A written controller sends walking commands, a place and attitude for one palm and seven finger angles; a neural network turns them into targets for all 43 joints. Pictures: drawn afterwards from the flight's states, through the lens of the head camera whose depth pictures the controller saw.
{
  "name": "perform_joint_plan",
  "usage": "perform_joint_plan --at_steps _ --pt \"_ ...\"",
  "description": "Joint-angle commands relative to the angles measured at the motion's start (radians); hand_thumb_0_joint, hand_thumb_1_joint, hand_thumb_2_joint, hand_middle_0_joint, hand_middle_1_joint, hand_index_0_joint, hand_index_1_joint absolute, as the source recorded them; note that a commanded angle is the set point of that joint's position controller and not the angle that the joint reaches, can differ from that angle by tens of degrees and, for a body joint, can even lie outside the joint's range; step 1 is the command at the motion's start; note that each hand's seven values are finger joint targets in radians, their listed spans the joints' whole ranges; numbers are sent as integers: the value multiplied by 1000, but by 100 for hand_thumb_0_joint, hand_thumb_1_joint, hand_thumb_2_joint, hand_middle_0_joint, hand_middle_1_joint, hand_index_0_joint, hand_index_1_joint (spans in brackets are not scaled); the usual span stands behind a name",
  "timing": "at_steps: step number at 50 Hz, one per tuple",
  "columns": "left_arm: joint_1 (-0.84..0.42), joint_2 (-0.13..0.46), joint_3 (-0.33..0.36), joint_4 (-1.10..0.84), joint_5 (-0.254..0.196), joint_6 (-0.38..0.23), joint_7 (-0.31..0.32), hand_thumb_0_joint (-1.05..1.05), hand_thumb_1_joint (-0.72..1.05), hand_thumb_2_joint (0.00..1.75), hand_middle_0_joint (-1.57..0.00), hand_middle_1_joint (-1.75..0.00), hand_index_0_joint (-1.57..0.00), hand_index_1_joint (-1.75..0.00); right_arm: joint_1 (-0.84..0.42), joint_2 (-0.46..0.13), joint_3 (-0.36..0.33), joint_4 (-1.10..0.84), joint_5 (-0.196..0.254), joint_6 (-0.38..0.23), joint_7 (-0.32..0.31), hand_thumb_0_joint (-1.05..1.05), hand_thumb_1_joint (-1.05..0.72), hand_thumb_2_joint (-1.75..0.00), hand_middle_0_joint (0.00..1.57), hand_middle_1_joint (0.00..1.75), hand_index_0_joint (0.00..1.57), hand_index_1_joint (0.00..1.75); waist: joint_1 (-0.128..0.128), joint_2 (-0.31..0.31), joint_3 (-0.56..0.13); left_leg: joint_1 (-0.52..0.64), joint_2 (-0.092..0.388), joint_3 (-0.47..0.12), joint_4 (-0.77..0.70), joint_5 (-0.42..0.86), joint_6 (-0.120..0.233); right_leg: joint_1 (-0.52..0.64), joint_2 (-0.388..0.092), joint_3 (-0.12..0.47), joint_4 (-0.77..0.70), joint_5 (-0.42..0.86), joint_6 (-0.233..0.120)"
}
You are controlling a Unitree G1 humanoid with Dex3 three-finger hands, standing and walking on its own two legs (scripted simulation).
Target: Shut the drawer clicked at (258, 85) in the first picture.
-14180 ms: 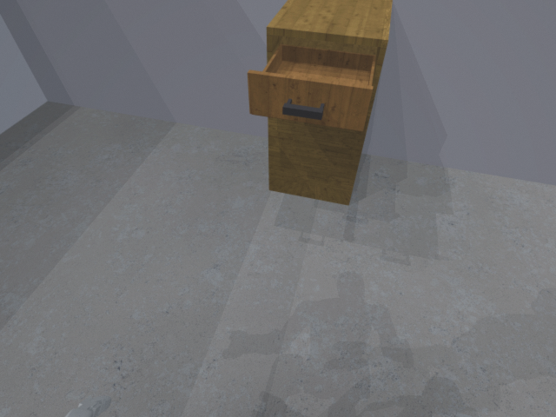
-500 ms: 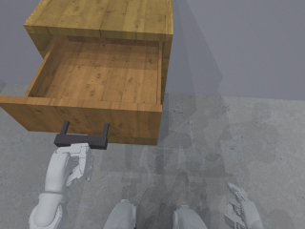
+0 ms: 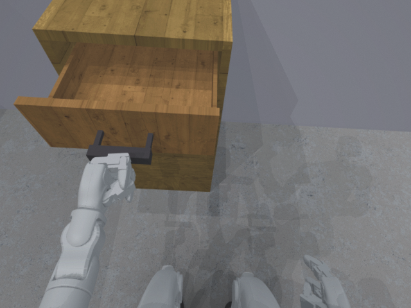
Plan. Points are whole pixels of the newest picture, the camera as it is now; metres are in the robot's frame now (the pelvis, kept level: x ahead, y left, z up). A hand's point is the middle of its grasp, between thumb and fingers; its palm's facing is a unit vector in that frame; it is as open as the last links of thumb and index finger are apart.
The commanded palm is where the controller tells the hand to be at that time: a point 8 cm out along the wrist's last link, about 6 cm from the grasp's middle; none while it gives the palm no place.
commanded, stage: push the drawer shut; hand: left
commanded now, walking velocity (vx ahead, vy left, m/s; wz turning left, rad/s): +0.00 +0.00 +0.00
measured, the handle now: (122, 145) +0.41 +0.18 +0.04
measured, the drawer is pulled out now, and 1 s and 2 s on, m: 0.18 0.05 0.00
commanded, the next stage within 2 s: pull the fist back off the drawer in 1.94 s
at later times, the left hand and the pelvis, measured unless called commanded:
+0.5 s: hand (137, 152) +0.40 +0.15 +0.04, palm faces -0.01 -1.00 -0.05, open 3.1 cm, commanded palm +0.39 +0.20 +0.04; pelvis +0.01 +0.00 +0.00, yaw -1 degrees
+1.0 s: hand (143, 125) +0.47 +0.15 +0.04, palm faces -0.01 -1.00 -0.04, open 3.1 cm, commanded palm +0.46 +0.20 +0.04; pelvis +0.00 -0.01 +0.00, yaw -1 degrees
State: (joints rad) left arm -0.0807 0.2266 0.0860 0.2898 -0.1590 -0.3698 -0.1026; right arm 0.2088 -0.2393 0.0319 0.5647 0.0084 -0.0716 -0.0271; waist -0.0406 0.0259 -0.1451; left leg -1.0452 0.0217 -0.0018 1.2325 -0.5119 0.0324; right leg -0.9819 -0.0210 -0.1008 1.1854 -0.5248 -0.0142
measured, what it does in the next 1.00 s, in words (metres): stands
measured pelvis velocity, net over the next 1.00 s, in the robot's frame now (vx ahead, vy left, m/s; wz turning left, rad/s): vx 0.00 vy -0.01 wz -0.03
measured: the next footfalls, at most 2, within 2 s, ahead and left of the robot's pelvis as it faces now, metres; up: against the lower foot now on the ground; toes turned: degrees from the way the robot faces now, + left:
none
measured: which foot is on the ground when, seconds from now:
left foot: down 0.00-1.00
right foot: down 0.00-1.00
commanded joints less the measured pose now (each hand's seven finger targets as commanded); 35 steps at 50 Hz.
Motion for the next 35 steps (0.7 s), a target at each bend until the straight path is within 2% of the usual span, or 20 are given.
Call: perform_joint_plan --at_steps 1,3,5,6,7,8,10,11,12,15,16,20,22,24,25,26,27,29,31,35 --pt "-305 115 67 -164 -14 -70 22 0 90 90 -140 -160 -140 -160 6 -157 -62 -124 3 -42 -10 0 -90 -90 20 30 20 30 -30 34 -318 272 -11 -67 -215 130 -16 108 31 45 -185 108 -15" --pt "-354 114 69 -133 -13 -74 22 0 90 90 -140 -160 -140 -160 12 -157 -63 -113 3 -36 -8 0 -90 -90 20 30 20 30 -40 21 -321 273 -9 -63 -212 140 -16 112 30 48 -189 121 -13" --pt "-377 112 71 -112 -12 -79 24 0 90 90 -140 -160 -140 -160 19 -158 -63 -112 2 -33 -6 0 -90 -90 20 30 20 30 -34 33 -323 276 -12 -61 -215 149 -17 120 31 51 -190 128 -14" --pt "-394 131 82 -98 -9 -83 24 0 90 90 -140 -160 -140 -160 28 -163 -64 -107 1 -31 -6 0 -90 -90 20 30 20 30 -40 23 -330 271 -10 -63 -211 157 -15 121 32 49 -185 134 -15" --pt "-407 130 84 -91 -5 -87 22 0 90 90 -140 -160 -140 -160 30 -161 -66 -103 1 -28 -5 0 -90 -90 20 30 20 30 -38 46 -340 291 -9 -59 -210 172 -18 114 32 50 -185 147 -15" --pt "-414 129 90 -80 -9 -89 22 0 90 90 -140 -160 -140 -160 33 -161 -67 -100 0 -26 -4 0 -90 -90 20 30 20 30 -38 32 -345 290 -9 -58 -210 172 -18 120 31 51 -188 149 -13" --pt "-442 126 85 -76 -8 -100 20 0 90 90 -140 -160 -140 -160 41 -160 -69 -96 0 -23 -3 0 -90 -90 20 30 20 30 -39 47 -364 305 -9 -57 -209 200 -19 130 32 54 -185 173 -15" --pt "-434 153 107 -61 -5 -101 19 0 90 90 -140 -160 -140 -160 51 -167 -71 -97 -2 -20 -2 0 -90 -90 20 30 20 30 -34 43 -369 309 -7 -60 -207 216 -20 128 35 50 -178 182 -17" --pt "-451 124 82 -46 -3 -101 14 0 90 90 -140 -160 -140 -160 51 -163 -68 -94 -1 -17 1 0 -90 -90 20 30 20 30 -43 47 -370 321 -6 -61 -209 221 -20 119 35 49 -181 185 -15" --pt "-500 137 101 -8 -5 -108 18 0 90 90 -140 -160 -140 -160 64 -164 -72 -80 -1 -10 1 0 -90 -90 20 30 20 30 -50 19 -360 300 -5 -55 -206 213 -19 132 35 54 -188 188 -11" --pt "-528 157 112 -3 -3 -113 17 0 90 90 -140 -160 -140 -160 68 -168 -71 -80 -2 -9 0 0 -90 -90 20 30 20 30 -51 31 -366 298 -7 -57 -202 223 -17 131 36 55 -180 197 -13" --pt "-582 158 122 59 -2 -122 11 0 90 90 -140 -160 -140 -160 78 -161 -71 -63 -2 0 0 0 -90 -90 20 30 20 30 -59 26 -366 284 -8 -45 -196 225 -16 144 35 65 -189 211 -9" --pt "-582 193 158 86 0 -127 5 0 90 90 -140 -160 -140 -160 88 -165 -71 -62 -3 6 0 0 -90 -90 20 30 20 30 -50 21 -388 288 -8 -46 -193 249 -16 154 38 64 -179 234 -11" --pt "-624 186 150 112 0 -129 0 0 90 90 -140 -160 -140 -160 94 -164 -73 -54 -3 10 0 0 -90 -90 20 30 20 30 -61 19 -392 290 -6 -44 -190 250 -17 148 37 67 -182 238 -8" --pt "-658 173 137 109 -3 -130 -3 0 90 90 -140 -160 -140 -160 94 -161 -71 -52 -3 10 1 0 -90 -90 20 30 20 30 -67 46 -388 288 -9 -40 -187 250 -16 147 36 70 -184 243 -8" --pt "-670 216 169 125 0 -132 -3 0 90 90 -140 -160 -140 -160 104 -167 -72 -48 -4 11 -1 0 -90 -90 20 30 20 30 -62 35 -393 295 -5 -49 -185 261 -17 140 39 64 -173 246 -11" --pt "-682 194 151 139 2 -132 -7 0 90 90 -140 -160 -140 -160 105 -165 -70 -47 -4 14 1 0 -90 -90 20 30 20 30 -67 47 -400 306 -7 -47 -188 266 -17 134 39 65 -177 247 -10" --pt "-708 201 161 166 -1 -133 -8 0 90 90 -140 -160 -140 -160 110 -165 -71 -39 -5 17 2 0 -90 -90 20 30 20 30 -70 53 -401 303 -6 -45 -185 259 -18 132 38 68 -182 243 -9" --pt "-730 243 194 207 1 -134 -12 0 90 90 -140 -160 -140 -160 119 -171 -70 -36 -6 21 0 0 -90 -90 20 30 20 30 -71 32 -396 275 -7 -45 -179 259 -14 143 40 70 -177 250 -11" --pt "-830 236 186 266 5 -142 -16 0 90 90 -140 -160 -140 -160 129 -169 -69 -21 -6 26 1 0 -90 -90 20 30 20 30 -91 40 -390 265 -7 -43 -174 237 -14 120 39 74 -182 231 -6"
